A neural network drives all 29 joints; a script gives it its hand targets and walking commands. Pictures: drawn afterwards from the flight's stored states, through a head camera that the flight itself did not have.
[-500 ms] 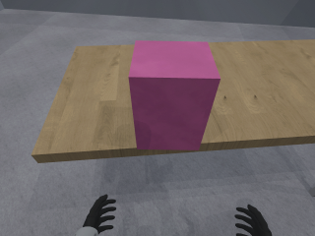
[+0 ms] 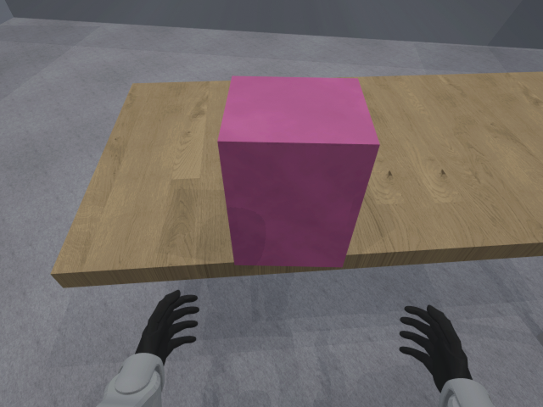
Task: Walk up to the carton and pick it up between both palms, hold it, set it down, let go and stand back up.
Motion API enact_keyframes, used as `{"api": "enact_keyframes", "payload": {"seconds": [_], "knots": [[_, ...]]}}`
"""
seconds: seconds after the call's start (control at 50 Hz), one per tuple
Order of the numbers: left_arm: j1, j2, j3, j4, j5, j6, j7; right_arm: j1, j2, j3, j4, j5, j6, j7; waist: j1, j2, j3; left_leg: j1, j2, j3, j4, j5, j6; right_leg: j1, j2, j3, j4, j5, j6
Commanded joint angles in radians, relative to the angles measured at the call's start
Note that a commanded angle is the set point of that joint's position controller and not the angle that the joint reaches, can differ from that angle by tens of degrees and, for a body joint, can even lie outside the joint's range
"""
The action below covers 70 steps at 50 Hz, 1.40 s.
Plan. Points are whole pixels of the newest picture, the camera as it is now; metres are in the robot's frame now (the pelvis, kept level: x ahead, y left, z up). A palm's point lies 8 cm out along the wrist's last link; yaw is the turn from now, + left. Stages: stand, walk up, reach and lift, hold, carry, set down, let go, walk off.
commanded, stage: reach and lift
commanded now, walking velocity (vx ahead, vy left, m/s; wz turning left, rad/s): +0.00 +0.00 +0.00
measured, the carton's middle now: (291, 179) +0.45 +0.03 +0.10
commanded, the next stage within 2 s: none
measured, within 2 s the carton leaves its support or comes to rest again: neither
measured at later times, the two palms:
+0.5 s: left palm (150, 292) +0.24 +0.21 +0.07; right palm (443, 301) +0.26 -0.17 +0.07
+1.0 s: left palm (157, 222) +0.31 +0.21 +0.14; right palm (445, 230) +0.33 -0.17 +0.13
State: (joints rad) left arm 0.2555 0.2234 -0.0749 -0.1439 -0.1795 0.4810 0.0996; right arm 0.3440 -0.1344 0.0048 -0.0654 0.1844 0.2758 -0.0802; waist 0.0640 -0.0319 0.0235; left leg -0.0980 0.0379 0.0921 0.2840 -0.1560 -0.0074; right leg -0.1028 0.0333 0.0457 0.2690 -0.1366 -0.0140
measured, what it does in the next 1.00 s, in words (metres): stands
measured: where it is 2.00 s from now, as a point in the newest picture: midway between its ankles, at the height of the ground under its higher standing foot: outside the picture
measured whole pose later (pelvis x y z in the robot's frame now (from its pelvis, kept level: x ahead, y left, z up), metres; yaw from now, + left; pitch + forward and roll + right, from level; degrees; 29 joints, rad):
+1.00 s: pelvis +0.00 +0.00 +0.00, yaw +3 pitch -4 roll +0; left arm -0.33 0.22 0.08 -0.10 -0.17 0.75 0.06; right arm -0.31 -0.26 -0.01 0.08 0.37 0.44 -0.22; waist -0.02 -0.04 0.05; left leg -0.07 0.01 0.03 0.29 -0.15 0.00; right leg -0.04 0.01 -0.01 0.26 -0.14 -0.01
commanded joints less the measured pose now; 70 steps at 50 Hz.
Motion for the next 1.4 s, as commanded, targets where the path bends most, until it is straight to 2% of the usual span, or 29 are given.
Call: {"api": "enact_keyframes", "payload": {"seconds": [0.0, 0.2, 0.44, 0.5, 0.6, 0.74, 0.88, 1.02, 1.04, 1.08, 1.14, 1.26, 1.32, 1.38], "knots": [[-0.097, 0.079, 0.045, -0.187, -0.01, -0.041, -0.004, -0.067, -0.076, -0.033, -0.196, 0.01, -0.04, -0.014, -0.001, 0.043, -0.089, 0.067, -0.006, -0.008, -0.039, 0.073, -0.027, -0.022, -0.016, -0.006, -0.058, 0.084, 0.043], [-0.125, 0.084, 0.068, -0.215, -0.014, -0.108, -0.045, -0.105, -0.114, -0.016, -0.254, 0.049, -0.084, -0.047, -0.017, 0.036, -0.112, 0.119, -0.012, -0.042, -0.001, 0.24, -0.038, 0.032, -0.015, -0.014, -0.067, 0.217, 0.038], [-0.25, 0.074, 0.086, -0.222, -0.013, -0.154, -0.057, -0.24, -0.151, -0.021, -0.254, 0.095, -0.125, -0.067, -0.031, 0.046, -0.113, 0.128, -0.019, -0.067, -0.005, 0.246, -0.044, 0.068, -0.017, -0.023, -0.071, 0.246, 0.033], [-0.309, 0.072, 0.092, -0.225, -0.012, -0.116, -0.058, -0.314, -0.162, -0.027, -0.231, 0.11, -0.106, -0.076, -0.041, 0.043, -0.119, 0.123, -0.019, -0.068, -0.014, 0.228, -0.044, 0.081, -0.019, -0.023, -0.072, 0.248, 0.034], [-0.417, 0.076, 0.119, -0.251, -0.01, -0.001, -0.053, -0.461, -0.188, -0.039, -0.203, 0.136, -0.043, -0.095, -0.052, 0.033, -0.152, 0.121, -0.026, -0.065, -0.022, 0.224, -0.041, 0.115, -0.011, -0.029, -0.057, 0.285, 0.045], [-0.583, 0.073, 0.159, -0.218, 0.003, 0.115, -0.056, -0.648, -0.21, -0.041, -0.135, 0.168, 0.031, -0.122, -0.068, 0.029, -0.188, 0.131, -0.038, -0.067, -0.021, 0.223, -0.034, 0.131, -0.004, -0.041, -0.041, 0.308, 0.052], [-0.796, 0.081, 0.18, -0.149, 0.007, 0.213, -0.042, -0.853, -0.234, -0.066, -0.05, 0.181, 0.107, -0.137, -0.087, 0.035, -0.225, 0.102, -0.042, -0.067, -0.033, 0.145, -0.017, 0.121, 0.005, -0.057, -0.021, 0.245, 0.053], [-0.977, 0.101, 0.193, -0.047, 0.015, 0.25, -0.033, -1.045, -0.258, -0.079, 0.053, 0.186, 0.146, -0.141, -0.093, 0.035, -0.274, 0.081, -0.044, -0.068, -0.03, 0.108, 0.001, 0.11, 0.011, -0.069, -0.008, 0.199, 0.048], [-0.967, 0.126, 0.203, -0.018, 0.021, 0.232, -0.036, -1.078, -0.235, -0.044, 0.037, 0.181, 0.143, -0.135, -0.066, 0.015, -0.289, 0.088, -0.039, -0.033, -0.017, 0.146, 0.006, 0.139, 0.009, -0.052, -0.025, 0.206, 0.046], [-1.011, 0.124, 0.198, -0.006, 0.016, 0.209, -0.035, -1.124, -0.238, -0.039, 0.055, 0.182, 0.137, -0.135, -0.067, 0.019, -0.328, 0.09, -0.041, -0.034, -0.012, 0.19, 0.005, 0.161, 0.01, -0.048, -0.026, 0.236, 0.045], [-1.115, 0.129, 0.177, 0.033, 0.004, 0.2, -0.027, -1.211, -0.255, -0.04, 0.132, 0.179, 0.144, -0.141, -0.079, 0.045, -0.353, 0.097, -0.037, -0.035, -0.002, 0.183, 0.0, 0.135, 0.016, -0.056, -0.035, 0.194, 0.035], [-1.313, 0.151, 0.156, 0.217, -0.016, 0.201, 0.004, -1.41, -0.295, -0.054, 0.332, 0.17, 0.161, -0.128, -0.092, 0.05, -0.358, 0.059, -0.034, -0.038, 0.008, 0.088, 0.004, 0.039, 0.015, -0.067, -0.032, 0.069, 0.029], [-1.387, 0.17, 0.148, 0.286, -0.025, 0.181, 0.018, -1.493, -0.317, -0.056, 0.402, 0.167, 0.153, -0.121, -0.097, 0.049, -0.423, 0.079, -0.036, -0.045, 0.021, 0.128, 0.004, 0.037, 0.016, -0.069, -0.025, 0.108, 0.03], [-1.424, 0.179, 0.151, 0.344, -0.022, 0.166, 0.015, -1.54, -0.331, -0.042, 0.461, 0.177, 0.149, -0.124, -0.099, 0.046, -0.481, 0.117, -0.041, -0.05, 0.039, 0.235, 0.005, 0.067, 0.021, -0.069, -0.02, 0.209, 0.031]]}}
